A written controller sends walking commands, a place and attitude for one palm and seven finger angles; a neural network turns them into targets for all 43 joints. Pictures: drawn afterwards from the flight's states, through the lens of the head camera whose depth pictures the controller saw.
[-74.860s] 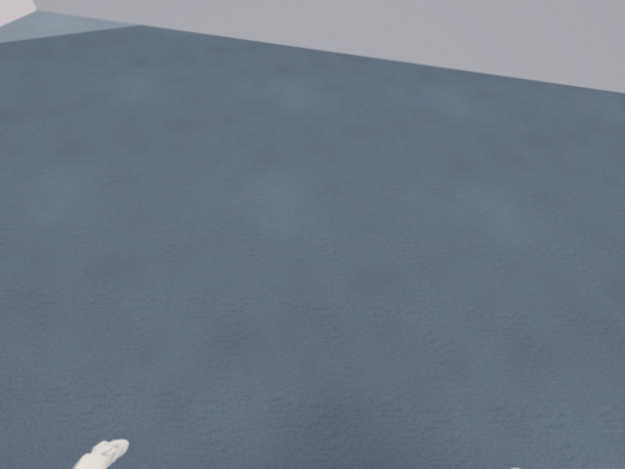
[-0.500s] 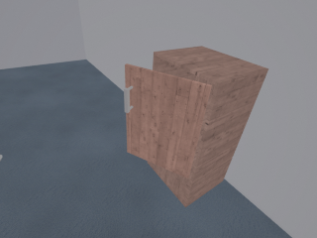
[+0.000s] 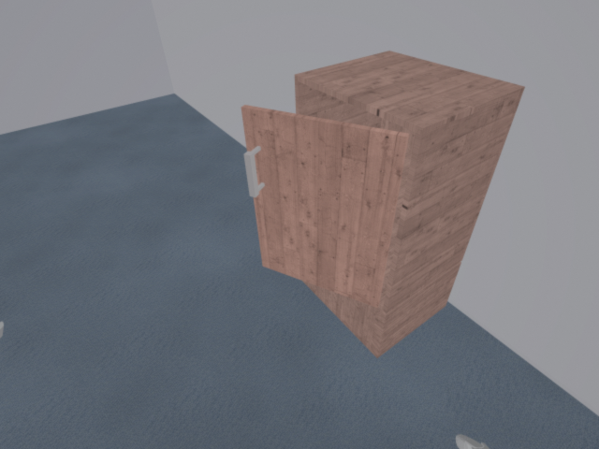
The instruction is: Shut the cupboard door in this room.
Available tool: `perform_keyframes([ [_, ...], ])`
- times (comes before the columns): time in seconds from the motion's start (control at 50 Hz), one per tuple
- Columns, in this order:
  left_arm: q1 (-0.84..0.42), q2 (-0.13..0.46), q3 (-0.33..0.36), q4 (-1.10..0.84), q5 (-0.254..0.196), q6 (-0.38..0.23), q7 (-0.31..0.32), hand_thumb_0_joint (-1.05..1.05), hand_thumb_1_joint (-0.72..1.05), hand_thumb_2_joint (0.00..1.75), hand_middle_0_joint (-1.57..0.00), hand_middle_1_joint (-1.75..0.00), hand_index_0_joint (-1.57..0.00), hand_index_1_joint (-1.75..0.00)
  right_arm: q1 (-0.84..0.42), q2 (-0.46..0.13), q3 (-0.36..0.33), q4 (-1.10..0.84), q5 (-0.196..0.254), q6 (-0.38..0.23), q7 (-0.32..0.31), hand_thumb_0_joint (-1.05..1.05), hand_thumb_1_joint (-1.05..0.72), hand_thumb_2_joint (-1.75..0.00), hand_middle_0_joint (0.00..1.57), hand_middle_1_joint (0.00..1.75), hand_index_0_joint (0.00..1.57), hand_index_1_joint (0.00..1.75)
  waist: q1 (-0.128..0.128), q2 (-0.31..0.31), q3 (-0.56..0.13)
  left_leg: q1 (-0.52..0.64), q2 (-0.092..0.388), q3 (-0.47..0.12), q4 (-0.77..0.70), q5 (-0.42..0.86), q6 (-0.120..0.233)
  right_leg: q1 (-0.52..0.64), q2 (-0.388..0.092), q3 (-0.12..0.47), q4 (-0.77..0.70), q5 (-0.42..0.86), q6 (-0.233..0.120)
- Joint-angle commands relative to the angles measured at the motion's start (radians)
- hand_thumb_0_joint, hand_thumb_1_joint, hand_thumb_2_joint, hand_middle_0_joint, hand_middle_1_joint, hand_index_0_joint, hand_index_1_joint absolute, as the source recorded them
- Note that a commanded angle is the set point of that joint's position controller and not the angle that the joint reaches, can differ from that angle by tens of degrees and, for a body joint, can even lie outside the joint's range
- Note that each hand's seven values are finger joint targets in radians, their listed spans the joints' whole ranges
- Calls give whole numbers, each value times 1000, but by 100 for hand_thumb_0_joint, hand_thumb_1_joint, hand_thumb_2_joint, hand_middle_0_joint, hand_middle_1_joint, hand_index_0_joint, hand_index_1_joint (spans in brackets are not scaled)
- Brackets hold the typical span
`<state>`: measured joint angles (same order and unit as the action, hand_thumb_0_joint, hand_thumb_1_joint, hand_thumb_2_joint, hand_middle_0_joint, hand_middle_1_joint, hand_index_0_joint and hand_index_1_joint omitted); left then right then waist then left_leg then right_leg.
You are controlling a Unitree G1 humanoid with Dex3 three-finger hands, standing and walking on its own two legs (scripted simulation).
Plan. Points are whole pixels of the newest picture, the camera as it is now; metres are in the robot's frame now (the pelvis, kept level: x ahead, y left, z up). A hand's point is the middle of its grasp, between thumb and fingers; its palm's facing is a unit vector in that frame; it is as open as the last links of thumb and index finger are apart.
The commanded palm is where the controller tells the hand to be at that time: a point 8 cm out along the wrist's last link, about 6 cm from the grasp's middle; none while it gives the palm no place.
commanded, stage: stop stepping back and stand still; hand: left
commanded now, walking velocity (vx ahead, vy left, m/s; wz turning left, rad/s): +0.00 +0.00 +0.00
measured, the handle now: (255, 171) +0.85 +0.21 -0.05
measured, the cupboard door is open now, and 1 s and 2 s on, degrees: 28 28 28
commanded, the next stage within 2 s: let the arm hang, fingers relaxed in 0.80 s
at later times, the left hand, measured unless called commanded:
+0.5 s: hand (14, 336) +0.18 +0.32 +0.16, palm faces +0.44 -0.76 -0.48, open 7.4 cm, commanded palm +0.12 +0.34 +0.18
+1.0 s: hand (64, 403) +0.16 +0.31 +0.04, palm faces +0.24 -0.84 -0.49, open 7.4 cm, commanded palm none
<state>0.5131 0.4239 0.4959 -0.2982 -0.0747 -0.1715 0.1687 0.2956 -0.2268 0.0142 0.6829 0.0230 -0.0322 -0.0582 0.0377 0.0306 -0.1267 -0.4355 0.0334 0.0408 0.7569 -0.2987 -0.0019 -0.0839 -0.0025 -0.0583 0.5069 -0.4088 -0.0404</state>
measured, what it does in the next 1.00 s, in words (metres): steps on the spot: left foot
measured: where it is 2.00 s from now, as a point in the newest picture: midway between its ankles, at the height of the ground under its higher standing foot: outside the picture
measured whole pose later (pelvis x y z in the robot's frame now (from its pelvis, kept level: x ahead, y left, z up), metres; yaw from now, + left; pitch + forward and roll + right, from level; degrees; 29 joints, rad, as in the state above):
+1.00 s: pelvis -0.03 +0.04 -0.01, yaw +2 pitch +0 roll -1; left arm 0.37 0.37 0.20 0.05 0.00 -0.04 0.04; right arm 0.17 -0.29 0.00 0.75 0.00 -0.07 0.01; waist 0.02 0.10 -0.04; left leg -0.42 0.05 0.06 0.58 -0.17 0.02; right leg -0.18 -0.03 -0.08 0.56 -0.39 0.02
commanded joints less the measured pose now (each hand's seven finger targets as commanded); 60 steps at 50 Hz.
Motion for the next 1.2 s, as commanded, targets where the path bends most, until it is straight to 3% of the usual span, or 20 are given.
perform_keyframes([
  [0.0, -358, 51, -187, -84, 35, 4, -4, 0, 90, 90, -20, -30, -20, -30, -171, -116, -47, -145, 0, -80, -30, 0, -90, -90, 20, 30, 20, 30, -52, -219, 215, 132, -2, 29, -166, 92, 41, -204, -165, 108, -117, 515, 25],
  [0.04, -408, 104, -169, -278, 42, -17, 8, 0, 90, 90, -20, -30, -20, -30, -191, -121, -58, -163, -2, -101, -40, 0, -90, -90, 20, 30, 20, 30, -43, -175, 170, 215, 17, 8, -212, 201, 63, -174, -147, 88, -51, 623, 72],
  [0.1, -285, 245, 7, -583, 42, -65, 26, 0, 90, 90, -20, -30, -20, -30, -161, -110, -57, -200, -3, -122, -35, 0, -90, -90, 20, 30, 20, 30, -39, 75, 23, 379, 71, -34, -232, 505, 98, -169, -71, 35, 86, 622, 101],
  [0.12, -198, 333, 101, -659, 43, -71, 30, 0, 90, 90, -20, -30, -20, -30, -151, -108, -51, -201, -9, -120, -30, 0, -90, -90, 20, 30, 20, 30, -27, 200, -15, 376, 83, -71, -247, 560, 98, -174, -45, 19, 112, 497, 87],
  [0.16, -76, 286, 114, -686, 33, -81, 28, 0, 90, 90, -20, -30, -20, -30, -169, -94, -49, -226, -3, -119, -11, 0, -90, -90, 20, 30, 20, 30, -15, 266, -8, 268, 100, -91, -270, 534, 66, -99, -17, 10, 36, 284, 54],
  [0.22, 65, 276, 183, -563, 11, -88, 32, 0, 90, 90, -20, -30, -20, -30, -147, -87, -58, -229, 2, -108, -8, 0, -90, -90, 20, 30, 20, 30, -33, 191, -13, 195, 79, -48, -256, 356, 22, -39, -37, 42, -56, 292, 29],
  [0.32, 167, 138, 98, -237, -15, -45, 4, 0, 90, 90, -20, -30, -20, -30, -99, -94, -64, -215, 12, -72, -4, 0, -90, -90, 20, 30, 20, 30, -57, 41, -48, 264, 88, -16, -218, 464, 12, -68, -55, 48, -53, 512, 42],
  [0.4, 83, 117, 8, -205, -9, -8, -11, 0, 90, 90, -20, -30, -20, -30, -127, -111, -59, -215, 15, -54, -11, 0, -90, -90, 20, 30, 20, 30, -57, -50, 25, 239, 109, -52, -277, 344, 25, -139, -45, 28, -88, 333, 61],
  [0.5, -84, 160, -24, -399, 13, -16, -5, 0, 90, 90, -20, -30, -20, -30, -176, -95, -39, -227, 1, -75, -27, 0, -90, -90, 20, 30, 20, 30, -57, -57, 80, 189, 71, -54, -341, 3, 22, -171, -60, 45, -155, 92, 39],
  [0.62, -92, 266, 99, -540, 30, -54, 30, 0, 90, 90, -20, -30, -20, -30, -175, -89, -32, -219, -19, -107, -39, 0, -90, -90, 20, 30, 20, 30, -44, 187, 89, 142, 63, -98, -436, -133, 16, -120, -27, 19, -136, 12, 26],
  [0.68, -8, 191, 78, -454, 21, -64, 26, 0, 90, 90, -20, -30, -20, -30, -155, -76, -31, -208, -16, -110, -32, 0, -90, -90, 20, 30, 20, 30, -45, 218, 75, 138, 68, -101, -468, -142, 11, -84, -4, 2, -123, 54, 27],
  [0.82, 81, 125, 27, -255, 2, -22, 3, 0, 90, 90, -20, -30, -20, -30, -140, -92, -47, -195, -3, -91, -15, 0, -90, -90, 20, 30, 20, 30, -47, -22, 71, 204, 62, -52, -367, 42, 0, -147, -40, 37, -200, 133, 32],
  [0.86, 33, 109, -14, -270, 5, -15, -2, 0, 90, 90, -20, -30, -20, -30, -144, -95, -47, -199, 0, -83, -17, 0, -90, -90, 20, 30, 20, 30, -51, -54, 68, 219, 62, -43, -336, 97, 4, -160, -50, 40, -192, 162, 36],
  [0.88, -55, -7, -380, 384, 94, 101, -137, 0, 90, 90, -20, -30, -20, -30, -215, -279, -74, -18, -14, -151, 70, 0, -90, -90, 20, 30, 20, 30, -63, 0, 98, 138, 102, -61, -187, 435, 23, -208, -110, -14, -12, 360, 12],
  [0.94, -95, -41, -391, 451, 93, 181, -167, 0, 90, 90, -20, -30, -20, -30, -132, -229, -78, -6, -30, -64, 64, 0, -90, -90, 20, 30, 20, 30, -45, -25, 36, 168, 124, -67, -187, 399, 49, -222, -82, 11, 25, 209, 19],
  [0.98, -123, -20, -395, 568, 101, 173, -171, 0, 90, 90, -20, -30, -20, -30, -148, -218, -56, 3, -36, -31, 61, 0, -90, -90, 20, 30, 20, 30, -33, -138, 68, 112, 107, -97, -198, 315, 58, -193, -80, 28, -5, 180, 10],
  [1.04, -172, -19, -416, 742, 99, 176, -165, 0, 90, 90, -20, -30, -20, -30, -135, -152, -39, 27, -46, 9, 62, 0, -90, -90, 20, 30, 20, 30, -47, -266, 116, 131, 27, -55, -106, 220, 30, -260, -177, 98, -80, 243, -48],
  [1.08, -208, -25, -431, 845, 97, 185, -155, 0, 90, 90, -20, -30, -20, -30, -121, -131, -36, 57, -56, 35, 60, 0, -90, -90, 20, 30, 20, 30, -57, -224, 149, 146, 11, -30, -89, 184, 17, -276, -203, 103, -93, 248, -70],
  [1.14, -186, -47, -443, 979, 91, 187, -147, 0, 90, 90, -20, -30, -20, -30, -91, -127, -33, 112, -55, 39, 58, 0, -90, -90, 20, 30, 20, 30, -55, 10, 135, 190, 50, -72, -171, 347, 26, -228, -138, 54, -43, 200, -26],
  [1.18, -142, -71, -448, 1073, 86, 188, -145, 0, 90, 90, -20, -30, -20, -30, -80, -126, -33, 155, -51, 38, 49, 0, -90, -90, 20, 30, 20, 30, -41, 161, 135, 153, 71, -119, -259, 282, 41, -158, -98, 41, -44, 111, -1],
])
